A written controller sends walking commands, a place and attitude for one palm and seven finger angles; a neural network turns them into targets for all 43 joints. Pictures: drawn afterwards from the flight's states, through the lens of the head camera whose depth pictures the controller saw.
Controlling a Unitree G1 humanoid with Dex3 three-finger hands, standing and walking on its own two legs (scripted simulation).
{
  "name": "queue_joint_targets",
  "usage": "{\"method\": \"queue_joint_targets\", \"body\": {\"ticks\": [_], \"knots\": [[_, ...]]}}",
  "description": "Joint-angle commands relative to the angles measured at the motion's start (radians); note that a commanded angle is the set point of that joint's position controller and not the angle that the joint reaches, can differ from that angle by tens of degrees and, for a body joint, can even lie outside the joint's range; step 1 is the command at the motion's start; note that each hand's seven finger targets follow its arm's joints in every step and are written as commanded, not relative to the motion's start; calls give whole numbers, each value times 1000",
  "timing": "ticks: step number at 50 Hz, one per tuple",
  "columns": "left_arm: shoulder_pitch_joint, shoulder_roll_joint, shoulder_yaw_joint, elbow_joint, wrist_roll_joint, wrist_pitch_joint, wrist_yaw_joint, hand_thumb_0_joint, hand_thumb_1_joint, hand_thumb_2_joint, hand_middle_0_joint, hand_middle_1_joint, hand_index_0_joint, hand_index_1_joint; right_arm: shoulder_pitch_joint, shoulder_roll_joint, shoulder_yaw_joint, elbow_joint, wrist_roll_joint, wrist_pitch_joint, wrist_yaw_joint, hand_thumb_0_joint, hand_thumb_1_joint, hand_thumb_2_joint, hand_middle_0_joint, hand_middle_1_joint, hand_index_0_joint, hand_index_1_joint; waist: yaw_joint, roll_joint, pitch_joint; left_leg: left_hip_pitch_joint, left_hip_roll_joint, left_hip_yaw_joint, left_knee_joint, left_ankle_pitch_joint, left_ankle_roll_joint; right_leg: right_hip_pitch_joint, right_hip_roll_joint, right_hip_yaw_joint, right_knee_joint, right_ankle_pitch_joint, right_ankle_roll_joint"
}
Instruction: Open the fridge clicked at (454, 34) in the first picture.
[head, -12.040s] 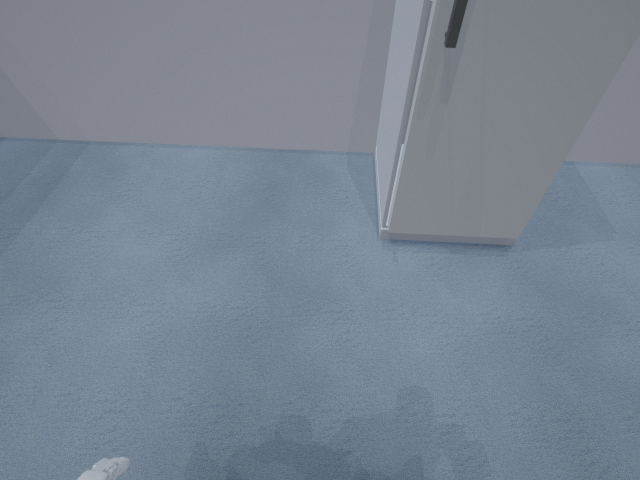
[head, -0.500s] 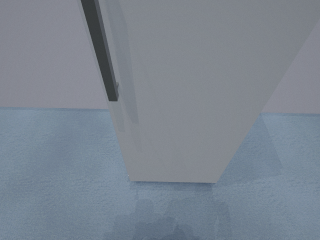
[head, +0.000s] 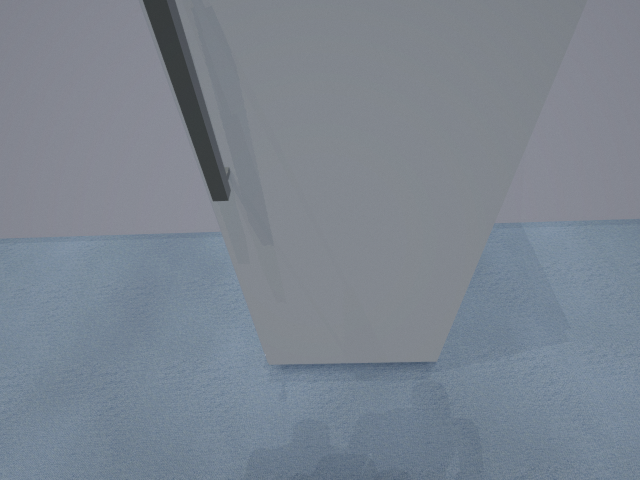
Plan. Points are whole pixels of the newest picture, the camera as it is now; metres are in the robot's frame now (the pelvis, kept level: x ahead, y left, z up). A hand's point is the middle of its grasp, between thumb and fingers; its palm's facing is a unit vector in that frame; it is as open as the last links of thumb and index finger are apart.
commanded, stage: come to a stop and stand still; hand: left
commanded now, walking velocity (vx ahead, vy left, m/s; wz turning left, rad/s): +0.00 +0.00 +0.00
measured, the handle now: (189, 73) +0.52 +0.18 +0.26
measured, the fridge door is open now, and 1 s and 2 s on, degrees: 0 0 0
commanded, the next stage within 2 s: look again from close up in 0.46 s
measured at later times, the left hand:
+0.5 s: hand out of the picture +0.03 +0.17 -0.17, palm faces +0.04 -0.97 -0.23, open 7.3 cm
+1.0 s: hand out of the picture +0.06 +0.18 -0.17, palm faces +0.03 -0.97 -0.24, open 7.3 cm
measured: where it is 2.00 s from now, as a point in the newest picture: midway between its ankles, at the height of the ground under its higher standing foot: outside the picture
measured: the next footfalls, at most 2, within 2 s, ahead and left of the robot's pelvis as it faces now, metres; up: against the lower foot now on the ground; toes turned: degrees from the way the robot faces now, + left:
none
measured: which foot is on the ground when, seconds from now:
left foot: down 0.00-1.00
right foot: down 0.00-1.00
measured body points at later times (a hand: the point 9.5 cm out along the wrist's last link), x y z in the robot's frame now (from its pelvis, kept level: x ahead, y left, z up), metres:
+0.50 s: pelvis +0.02 -0.01 +0.00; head +0.03 -0.03 +0.45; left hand +0.03 +0.22 -0.15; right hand +0.02 -0.22 -0.17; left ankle -0.02 +0.12 -0.73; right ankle +0.05 -0.13 -0.73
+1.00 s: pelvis +0.02 -0.01 +0.00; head +0.04 -0.02 +0.45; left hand +0.06 +0.23 -0.15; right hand +0.03 -0.24 -0.16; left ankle -0.02 +0.12 -0.73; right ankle +0.05 -0.13 -0.73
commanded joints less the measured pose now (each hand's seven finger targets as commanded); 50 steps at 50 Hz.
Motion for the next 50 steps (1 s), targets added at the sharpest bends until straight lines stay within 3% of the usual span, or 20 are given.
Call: {"method": "queue_joint_targets", "body": {"ticks": [1,6,11,20,28,39,42,50], "knots": [[15,128,25,-36,-3,-29,8,0,900,900,-200,-300,-200,-300,52,-56,-8,-26,8,-27,-11,0,-900,-900,200,300,200,300,8,-54,45,-105,65,-93,-136,-55,40,37,-46,87,-145,-174,-50],[22,113,22,-6,-3,-35,11,0,900,900,-200,-300,-200,-300,59,-41,-6,5,12,-32,-17,0,-900,-900,200,300,200,300,10,-61,39,-90,72,-88,-128,12,33,70,-51,72,-128,-61,-50],[20,103,21,13,-3,-37,13,0,900,900,-200,-300,-200,-300,54,-33,-7,24,13,-35,-22,0,-900,-900,200,300,200,300,11,-21,39,-70,80,-83,-128,68,30,84,-50,59,-108,35,-50],[7,110,24,11,1,-37,13,0,900,900,-200,-300,-200,-300,21,-33,-13,21,12,-31,-24,0,-900,-900,200,300,200,300,8,-48,46,-54,78,-82,-125,66,28,75,-50,66,-123,38,-48],[-13,131,31,0,2,-42,12,0,900,900,-200,-300,-200,-300,-21,-58,-18,14,11,-36,-25,0,-900,-900,200,300,200,300,9,-43,23,-20,85,-84,-125,142,27,101,-51,58,-105,152,-49],[-46,163,37,-13,2,-40,7,0,900,900,-200,-300,-200,-300,-53,-89,-19,9,9,-35,-24,0,-900,-900,200,300,200,300,16,-33,24,-29,84,-87,-130,121,25,117,-59,58,-121,115,-52],[-53,170,38,-15,1,-39,6,0,900,900,-200,-300,-200,-300,-55,-93,-18,9,8,-33,-23,0,-900,-900,200,300,200,300,15,-55,21,-32,80,-87,-131,97,24,114,-61,64,-137,73,-51],[-61,178,41,-20,1,-41,6,0,900,900,-200,-300,-200,-300,-53,-98,-20,15,8,-35,-22,0,-900,-900,200,300,200,300,15,-57,2,-29,83,-90,-131,127,23,138,-64,57,-131,113,-54]]}}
